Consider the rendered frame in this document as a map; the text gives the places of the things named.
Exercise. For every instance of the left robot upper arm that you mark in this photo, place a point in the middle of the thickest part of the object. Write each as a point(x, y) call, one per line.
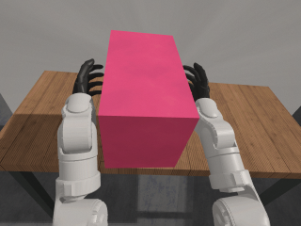
point(84, 212)

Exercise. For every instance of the table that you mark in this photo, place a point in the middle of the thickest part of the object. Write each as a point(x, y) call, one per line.
point(267, 136)

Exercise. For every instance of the left robot hand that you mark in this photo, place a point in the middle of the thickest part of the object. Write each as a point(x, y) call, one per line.
point(82, 84)

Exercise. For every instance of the right robot upper arm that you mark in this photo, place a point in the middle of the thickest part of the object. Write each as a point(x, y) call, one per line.
point(239, 210)

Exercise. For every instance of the right robot hand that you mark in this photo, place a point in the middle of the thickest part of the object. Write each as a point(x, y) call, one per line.
point(200, 87)

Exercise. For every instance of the robot left forearm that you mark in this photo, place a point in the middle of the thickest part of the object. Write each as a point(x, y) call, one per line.
point(77, 150)

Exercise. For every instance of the carton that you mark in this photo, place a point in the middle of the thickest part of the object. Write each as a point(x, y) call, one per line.
point(147, 112)

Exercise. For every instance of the robot right forearm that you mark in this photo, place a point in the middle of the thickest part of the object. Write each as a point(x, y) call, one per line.
point(217, 138)

